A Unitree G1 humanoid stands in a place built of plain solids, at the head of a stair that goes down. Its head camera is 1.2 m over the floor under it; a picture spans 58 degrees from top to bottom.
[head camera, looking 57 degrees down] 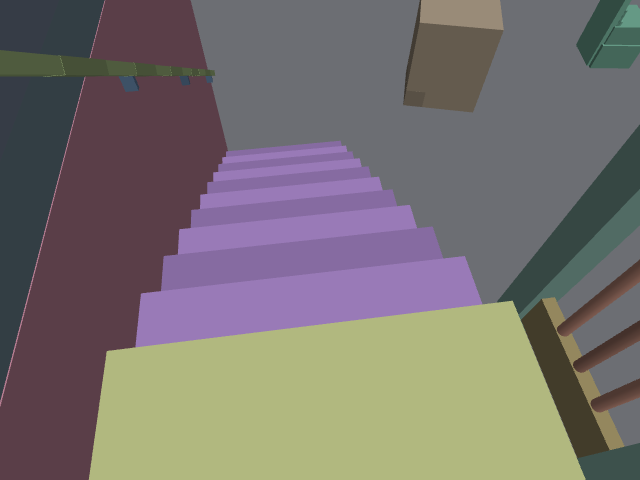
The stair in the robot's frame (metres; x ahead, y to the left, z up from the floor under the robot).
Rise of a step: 0.20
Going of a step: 0.28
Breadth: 1.20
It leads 7 degrees to the left of straight ahead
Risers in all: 11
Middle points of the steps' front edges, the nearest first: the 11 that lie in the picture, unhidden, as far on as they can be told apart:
0.48 0.01 0.00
0.76 0.05 -0.20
1.04 0.08 -0.41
1.32 0.12 -0.61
1.60 0.16 -0.82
1.88 0.19 -1.02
2.16 0.23 -1.23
2.44 0.27 -1.43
2.72 0.30 -1.64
2.99 0.34 -1.84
3.27 0.38 -2.05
